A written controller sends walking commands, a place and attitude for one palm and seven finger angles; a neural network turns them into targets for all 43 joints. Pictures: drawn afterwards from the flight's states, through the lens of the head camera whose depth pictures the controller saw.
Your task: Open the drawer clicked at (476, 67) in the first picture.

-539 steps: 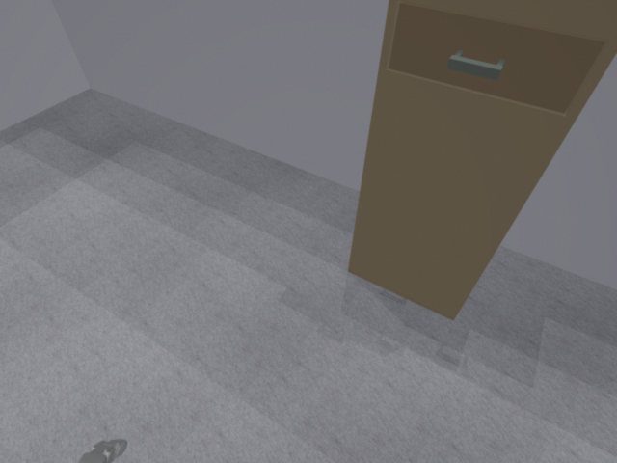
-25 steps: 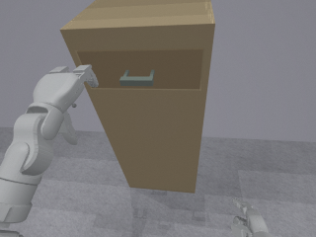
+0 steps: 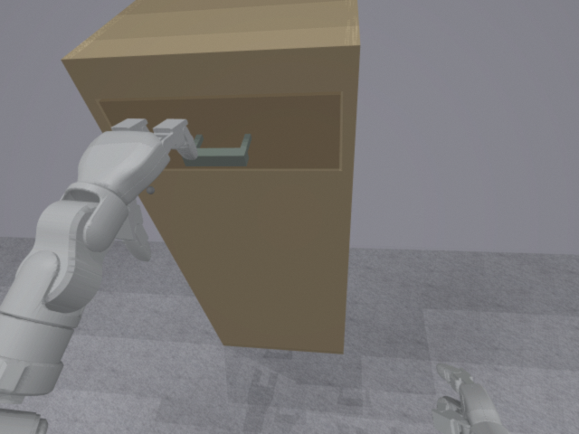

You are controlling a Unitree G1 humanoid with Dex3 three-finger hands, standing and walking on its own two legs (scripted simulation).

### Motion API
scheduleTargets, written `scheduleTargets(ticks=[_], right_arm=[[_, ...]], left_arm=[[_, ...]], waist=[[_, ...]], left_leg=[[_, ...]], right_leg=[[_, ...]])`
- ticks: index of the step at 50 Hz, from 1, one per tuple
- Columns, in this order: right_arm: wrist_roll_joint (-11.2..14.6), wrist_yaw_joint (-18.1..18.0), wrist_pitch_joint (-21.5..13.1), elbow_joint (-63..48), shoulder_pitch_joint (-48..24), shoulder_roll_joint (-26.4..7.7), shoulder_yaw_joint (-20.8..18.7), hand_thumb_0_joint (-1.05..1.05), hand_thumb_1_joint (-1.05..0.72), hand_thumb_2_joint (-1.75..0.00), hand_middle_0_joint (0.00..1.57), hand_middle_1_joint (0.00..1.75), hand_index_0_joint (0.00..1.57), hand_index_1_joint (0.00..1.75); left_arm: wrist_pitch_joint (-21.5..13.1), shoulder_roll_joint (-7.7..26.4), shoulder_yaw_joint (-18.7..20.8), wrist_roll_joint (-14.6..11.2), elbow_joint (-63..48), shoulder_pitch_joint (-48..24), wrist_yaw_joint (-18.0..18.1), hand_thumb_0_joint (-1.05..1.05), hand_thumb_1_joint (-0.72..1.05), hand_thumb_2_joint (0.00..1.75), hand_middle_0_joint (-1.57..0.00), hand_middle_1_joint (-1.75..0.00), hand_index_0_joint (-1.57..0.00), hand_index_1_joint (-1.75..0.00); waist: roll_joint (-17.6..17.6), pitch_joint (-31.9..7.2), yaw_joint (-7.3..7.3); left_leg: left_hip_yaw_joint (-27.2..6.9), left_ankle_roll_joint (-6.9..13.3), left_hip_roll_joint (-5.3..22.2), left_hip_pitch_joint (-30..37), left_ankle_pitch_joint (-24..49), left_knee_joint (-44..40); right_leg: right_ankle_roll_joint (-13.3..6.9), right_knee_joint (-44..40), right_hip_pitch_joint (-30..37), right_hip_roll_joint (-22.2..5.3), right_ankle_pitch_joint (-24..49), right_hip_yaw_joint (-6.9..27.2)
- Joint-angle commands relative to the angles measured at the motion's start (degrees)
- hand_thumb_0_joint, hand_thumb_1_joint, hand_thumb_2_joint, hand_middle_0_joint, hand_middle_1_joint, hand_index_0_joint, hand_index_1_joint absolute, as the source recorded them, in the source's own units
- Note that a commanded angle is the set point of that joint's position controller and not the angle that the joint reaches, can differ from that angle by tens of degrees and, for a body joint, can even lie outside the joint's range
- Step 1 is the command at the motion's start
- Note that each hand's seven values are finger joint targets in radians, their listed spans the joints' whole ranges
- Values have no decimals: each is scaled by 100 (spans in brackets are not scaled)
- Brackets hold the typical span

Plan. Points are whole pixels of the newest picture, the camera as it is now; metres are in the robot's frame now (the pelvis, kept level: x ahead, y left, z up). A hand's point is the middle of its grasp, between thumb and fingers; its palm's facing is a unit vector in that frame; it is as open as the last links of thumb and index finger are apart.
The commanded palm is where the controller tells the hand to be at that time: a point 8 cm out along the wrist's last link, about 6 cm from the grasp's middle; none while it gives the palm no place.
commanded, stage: move the hooked fingers above the handle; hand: left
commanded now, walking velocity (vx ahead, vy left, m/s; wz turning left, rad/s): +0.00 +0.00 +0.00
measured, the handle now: (219, 148) +0.50 +0.17 +0.14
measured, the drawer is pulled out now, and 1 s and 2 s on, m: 0.00 0.00 0.00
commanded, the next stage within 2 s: none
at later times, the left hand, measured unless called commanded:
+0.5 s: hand (184, 153) +0.39 +0.17 +0.22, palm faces +0.23 -0.09 -0.97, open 13.8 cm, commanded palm +0.36 +0.20 +0.26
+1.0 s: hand (227, 119) +0.46 +0.13 +0.22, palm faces +0.22 -0.10 -0.97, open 13.8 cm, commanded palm +0.42 +0.17 +0.26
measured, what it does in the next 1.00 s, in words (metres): stands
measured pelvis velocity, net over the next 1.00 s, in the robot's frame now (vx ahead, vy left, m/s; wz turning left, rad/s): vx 0.01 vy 0.01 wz -0.04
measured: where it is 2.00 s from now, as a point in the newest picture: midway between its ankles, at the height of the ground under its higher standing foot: outside the picture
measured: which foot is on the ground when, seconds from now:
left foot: down 0.00-1.00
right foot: down 0.00-1.00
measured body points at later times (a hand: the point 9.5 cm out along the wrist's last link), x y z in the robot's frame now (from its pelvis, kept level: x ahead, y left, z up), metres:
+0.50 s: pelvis +0.01 +0.01 +0.00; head +0.02 -0.04 +0.45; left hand +0.37 +0.17 +0.27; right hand +0.22 -0.21 -0.11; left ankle +0.01 +0.09 -0.74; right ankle -0.02 -0.08 -0.74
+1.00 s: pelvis +0.01 +0.01 +0.00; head +0.02 -0.03 +0.45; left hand +0.44 +0.13 +0.27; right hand +0.16 -0.22 -0.13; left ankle +0.01 +0.09 -0.74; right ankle -0.02 -0.08 -0.74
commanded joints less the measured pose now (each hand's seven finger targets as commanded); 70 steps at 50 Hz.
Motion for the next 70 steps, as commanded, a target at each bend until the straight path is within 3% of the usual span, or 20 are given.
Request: scheduleTargets(ticks=[1, 5, 8, 13, 17, 21, 25, 29, 32, 34, 36, 41, 42, 48, 53, 59, 62, 66, 67, 70], right_arm=[[40, 17, -177, -794, -786, -509, -184, 0, -90, -90, 20, 30, 20, 30], [73, 92, 1, -865, -837, -555, -186, 0, -90, -90, 20, 30, 20, 30], [163, 148, 116, -1034, -949, -584, -193, 0, -90, -90, 20, 30, 20, 30], [134, 84, 57, -1190, -997, -470, -200, 0, -90, -90, 20, 30, 20, 30], [13, 16, -78, -951, -795, -391, -148, 0, -90, -90, 20, 30, 20, 30], [77, 65, -52, -613, -645, -412, -173, 0, -90, -90, 20, 30, 20, 30], [118, 165, 75, -570, -694, -403, -140, 0, -90, -90, 20, 30, 20, 30], [223, 222, 275, -830, -827, -483, -174, 0, -90, -90, 20, 30, 20, 30], [267, 256, 329, -1031, -864, -458, -208, 0, -90, -90, 20, 30, 20, 30], [242, 200, 329, -1064, -833, -445, -193, 0, -90, -90, 20, 30, 20, 30], [173, 122, 241, -1051, -796, -449, -172, 0, -90, -90, 20, 30, 20, 30], [96, -25, 6, -584, -394, -411, -117, 0, -90, -90, 20, 30, 20, 30], [119, -26, -39, -511, -403, -298, -70, 0, -90, -90, 20, 30, 20, 30], [179, -117, 150, -365, -440, -387, -56, 0, -90, -90, 20, 30, 20, 30], [234, 25, 402, -580, -482, -531, -127, 0, -90, -90, 20, 30, 20, 30], [317, -148, 399, -731, -739, -599, -48, 0, -90, -90, 20, 30, 20, 30], [304, -184, 356, -833, -651, -609, -79, 0, -90, -90, 20, 30, 20, 30], [172, -245, 191, -1019, -552, -542, -212, 0, -90, -90, 20, 30, 20, 30], [165, -243, 111, -1031, -569, -483, -251, 0, -90, -90, 20, 30, 20, 30], [138, -222, -39, -846, -346, -351, -330, 0, -90, -90, 20, 30, 20, 30]], left_arm=[[123, 2177, 2082, 0, -413, -2347, 661, 0, -50, 30, -30, -120, -30, -120], [612, 1602, 1448, 71, 161, -1937, 548, 0, -50, 30, -30, -120, -30, -120], [974, 907, 557, 165, -84, -1921, 160, 0, -50, 30, -30, -120, -30, -120], [712, 575, -66, 229, -1394, -2647, -148, 0, -50, 30, -30, -120, -30, -120], [134, 1462, 865, 297, -1808, -3492, 378, 0, -50, 30, -30, -120, -30, -120], [219, 1661, 1584, 213, -363, -3434, 1155, 0, -50, 30, -30, -120, -30, -120], [826, 853, 711, 382, 855, -3533, 1261, 0, -50, 30, -30, -120, -30, -120], [1589, -121, -572, 655, 1062, -3462, 700, 0, -50, 30, -30, -120, -30, -120], [1778, -817, -1382, 666, 547, -3723, 199, 0, -50, 30, -30, -120, -30, -120], [1604, -748, -1508, 675, 147, -4318, -3, 0, -50, 30, -30, -120, -30, -120], [1170, -144, -1046, 601, -462, -4821, 34, 0, -50, 30, -30, -120, -30, -120], [365, 1015, 525, 451, 369, -5129, 987, 0, -50, 30, -30, -120, -30, -120], [358, 898, 531, 503, 736, -5285, 1217, 0, -50, 30, -30, -120, -30, -120], [839, 785, 277, 631, 2652, -5037, 1601, 0, -50, 30, -30, -120, -30, -120], [1641, 559, -56, 933, 2808, -4359, 1050, 0, -50, 30, -30, -120, -30, -120], [1818, 875, 12, 804, 2731, -3817, 567, 0, -50, 30, -30, -120, -30, -120], [1599, 765, -78, 785, 2317, -3749, 334, 0, -50, 30, -30, -120, -30, -120], [719, 1067, 190, 636, 498, -4747, 282, 0, -50, 30, -30, -120, -30, -120], [444, 1134, 268, 660, -2, -5001, 364, 0, -50, 30, -30, -120, -30, -120], [-13, 667, -44, 577, -345, -5151, 705, 0, -50, 30, -30, -120, -30, -120]], waist=[[-437, -1816, 218], [-600, -1614, 181], [-783, -1607, -22], [-629, -2003, -233], [-236, -2605, -41], [-229, -1964, 91], [-615, -1630, 55], [-765, -1682, -164], [-767, -1953, -385], [-763, -2107, -481], [-676, -2391, -413], [-400, -2134, -75], [-578, -2028, -30], [-1086, -1729, -48], [-865, -2040, 0], [-1579, -1487, -58], [-1346, -1514, -126], [-863, -2393, -215], [-349, -2652, -220], [283, -2621, -376]], left_leg=[[75, -43, 109, 248, 1754, -53], [219, -64, 117, 36, 1737, -50], [250, -21, 106, 80, 1707, 10], [97, 104, 78, 722, 1858, 108], [-25, 41, 43, 934, 2187, 140], [18, -118, 166, 571, 2101, 3], [158, -219, 230, 349, 1785, -178], [179, -159, 256, 448, 1651, -180], [26, -68, 260, 860, 1735, -88], [-54, 4, 220, 1045, 1696, -52], [-96, 49, 189, 1148, 1736, 5], [-87, -130, 186, 825, 1764, -156], [-28, -141, 164, 644, 1744, -188], [341, -151, 248, 35, 1256, -404], [404, -107, 283, 72, 1723, -365], [465, 8, 258, -238, 1056, -425], [429, 56, 230, -145, 1110, -356], [349, 157, 70, 265, 1398, -95], [331, 173, 30, 497, 1556, -11], [231, 138, 48, 1086, 1933, 164]], right_leg=[[114, -215, 973, -312, 2209, 352], [177, -109, 911, -386, 2508, 338], [225, -62, 744, -394, 2644, 276], [214, -56, 410, -315, 2338, 255], [114, 4, 654, -282, 2285, 259], [7, -94, 416, -162, 1863, 139], [43, -124, 234, -195, 1529, 35], [91, -120, 112, -278, 1530, 55], [92, -79, -85, -266, 1494, 44], [88, -60, -135, -255, 1452, 66], [72, -42, 67, -249, 1559, 141], [-47, -85, 175, -149, 1305, 53], [-47, -75, 256, -151, 1321, 41], [84, -253, 578, -277, 1355, 210], [96, -176, 778, -326, 1900, 238], [258, -314, 878, -409, 1650, 393], [236, -268, 846, -407, 1836, 399], [254, -136, 1209, -466, 2716, 560], [212, -76, 1141, -430, 2841, 598], [117, -84, 436, -283, 2463, 451]])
